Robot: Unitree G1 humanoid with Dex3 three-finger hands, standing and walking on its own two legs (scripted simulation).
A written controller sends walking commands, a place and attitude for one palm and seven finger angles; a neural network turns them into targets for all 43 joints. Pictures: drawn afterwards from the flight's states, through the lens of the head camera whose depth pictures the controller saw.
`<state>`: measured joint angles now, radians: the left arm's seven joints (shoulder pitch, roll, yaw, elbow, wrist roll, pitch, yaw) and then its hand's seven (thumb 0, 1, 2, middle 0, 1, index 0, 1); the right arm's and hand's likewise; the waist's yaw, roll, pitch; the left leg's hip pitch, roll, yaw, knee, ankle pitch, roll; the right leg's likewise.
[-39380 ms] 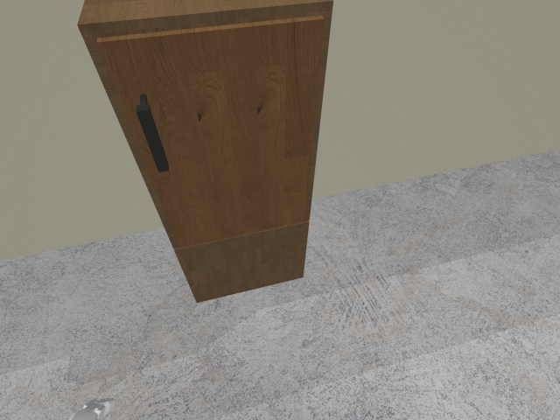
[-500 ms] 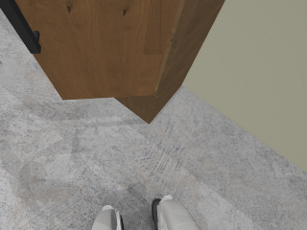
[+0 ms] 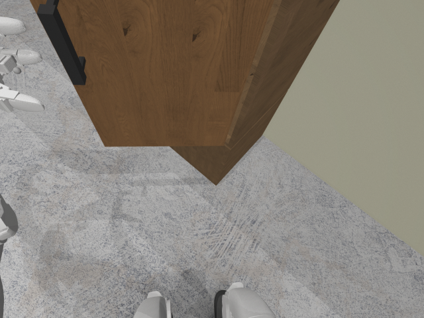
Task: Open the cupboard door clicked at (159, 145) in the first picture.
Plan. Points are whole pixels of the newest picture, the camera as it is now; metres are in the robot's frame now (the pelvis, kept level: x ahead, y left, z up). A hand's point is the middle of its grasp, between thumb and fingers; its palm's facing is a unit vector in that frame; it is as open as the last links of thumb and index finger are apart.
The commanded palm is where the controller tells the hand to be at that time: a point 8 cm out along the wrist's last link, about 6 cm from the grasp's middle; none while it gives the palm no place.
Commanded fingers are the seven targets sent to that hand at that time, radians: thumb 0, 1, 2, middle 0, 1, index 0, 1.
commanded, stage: move the hooked fingers beside the handle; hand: left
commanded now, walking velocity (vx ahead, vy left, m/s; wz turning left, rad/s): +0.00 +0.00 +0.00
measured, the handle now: (67, 41) +0.58 +0.22 +0.11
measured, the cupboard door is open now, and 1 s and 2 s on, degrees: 45 45 45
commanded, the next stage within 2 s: slide the fingers in behind the handle in 0.68 s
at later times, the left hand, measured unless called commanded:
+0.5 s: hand (17, 59) +0.53 +0.28 +0.11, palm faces +0.00 -1.00 -0.01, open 13.9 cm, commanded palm +0.51 +0.32 +0.10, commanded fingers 0.00 -0.50 0.30 -0.30 -1.20 -0.30 -1.20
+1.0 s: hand (20, 68) +0.51 +0.27 +0.11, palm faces -0.02 -1.00 +0.00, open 14.0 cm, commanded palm +0.50 +0.31 +0.10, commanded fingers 0.00 -0.50 0.30 -0.30 -1.20 -0.30 -1.20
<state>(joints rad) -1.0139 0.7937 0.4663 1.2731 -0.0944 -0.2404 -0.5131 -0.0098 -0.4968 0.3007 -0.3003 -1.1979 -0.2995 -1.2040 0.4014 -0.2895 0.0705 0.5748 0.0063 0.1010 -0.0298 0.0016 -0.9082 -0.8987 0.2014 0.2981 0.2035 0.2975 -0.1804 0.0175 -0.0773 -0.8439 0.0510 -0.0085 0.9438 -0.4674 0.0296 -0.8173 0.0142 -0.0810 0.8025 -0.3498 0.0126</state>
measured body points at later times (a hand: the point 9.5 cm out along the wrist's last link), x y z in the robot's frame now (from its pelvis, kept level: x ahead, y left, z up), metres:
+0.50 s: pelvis +0.00 -0.01 -0.01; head +0.16 +0.02 +0.41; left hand +0.52 +0.34 +0.12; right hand -0.06 -0.27 -0.09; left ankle -0.02 +0.09 -0.69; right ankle +0.01 -0.14 -0.69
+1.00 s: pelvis +0.00 +0.00 +0.00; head +0.14 +0.03 +0.42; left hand +0.51 +0.33 +0.11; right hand -0.01 -0.27 -0.10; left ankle -0.02 +0.09 -0.69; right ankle +0.01 -0.14 -0.69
